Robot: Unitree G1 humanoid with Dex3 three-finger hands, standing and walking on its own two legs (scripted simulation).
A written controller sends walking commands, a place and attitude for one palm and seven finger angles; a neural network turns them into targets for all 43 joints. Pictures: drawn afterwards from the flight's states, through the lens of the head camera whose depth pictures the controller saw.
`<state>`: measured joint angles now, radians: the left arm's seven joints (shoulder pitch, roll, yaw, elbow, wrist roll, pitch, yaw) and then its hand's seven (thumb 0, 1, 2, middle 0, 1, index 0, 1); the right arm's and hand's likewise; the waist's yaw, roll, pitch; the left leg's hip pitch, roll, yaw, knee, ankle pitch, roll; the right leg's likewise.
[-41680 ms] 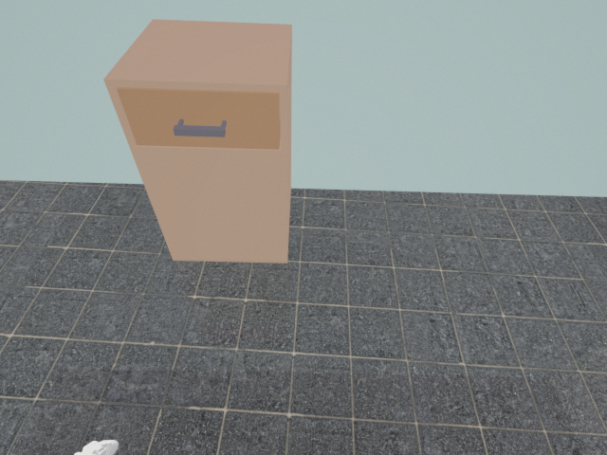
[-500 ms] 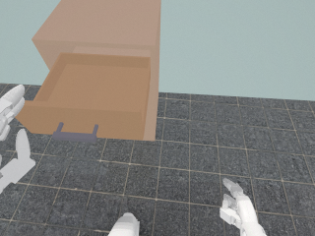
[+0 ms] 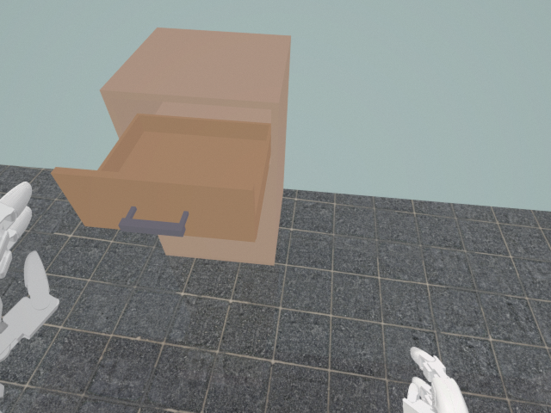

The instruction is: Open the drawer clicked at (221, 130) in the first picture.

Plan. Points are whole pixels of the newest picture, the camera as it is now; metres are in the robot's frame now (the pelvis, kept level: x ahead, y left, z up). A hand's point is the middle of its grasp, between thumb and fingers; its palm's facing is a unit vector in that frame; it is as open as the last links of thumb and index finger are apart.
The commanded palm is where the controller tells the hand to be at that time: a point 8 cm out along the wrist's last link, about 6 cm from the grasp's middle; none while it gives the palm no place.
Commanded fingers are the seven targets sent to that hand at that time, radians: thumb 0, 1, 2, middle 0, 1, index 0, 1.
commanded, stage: stop stepping back and stand still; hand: left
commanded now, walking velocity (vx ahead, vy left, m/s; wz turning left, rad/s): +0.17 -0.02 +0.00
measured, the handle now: (155, 220) +0.51 +0.29 -0.10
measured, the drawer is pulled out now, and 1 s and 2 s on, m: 0.30 0.30 0.30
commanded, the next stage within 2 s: let the arm hang, fingers relaxed in 1.20 s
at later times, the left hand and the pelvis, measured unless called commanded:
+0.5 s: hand (72, 291) +0.20 +0.23 +0.16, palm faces +0.37 -0.80 -0.47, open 7.4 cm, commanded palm +0.14 +0.27 +0.18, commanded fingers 0.00 0.90 0.90 -0.20 -0.30 -0.20 -0.30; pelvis +0.02 -0.02 +0.01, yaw +2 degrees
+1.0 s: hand (53, 288) +0.21 +0.25 +0.16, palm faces +0.34 -0.82 -0.46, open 7.4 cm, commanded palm +0.15 +0.29 +0.18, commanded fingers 0.00 0.90 0.90 -0.20 -0.30 -0.20 -0.30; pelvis +0.02 +0.01 +0.01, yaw +2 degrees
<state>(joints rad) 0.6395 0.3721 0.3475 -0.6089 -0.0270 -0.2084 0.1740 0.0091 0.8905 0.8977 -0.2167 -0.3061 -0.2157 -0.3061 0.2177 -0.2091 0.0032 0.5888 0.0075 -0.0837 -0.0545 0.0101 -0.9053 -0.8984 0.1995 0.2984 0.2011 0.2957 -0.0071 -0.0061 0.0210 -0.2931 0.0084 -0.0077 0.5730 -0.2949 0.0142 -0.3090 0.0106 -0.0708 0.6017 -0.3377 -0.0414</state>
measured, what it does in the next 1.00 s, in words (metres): stands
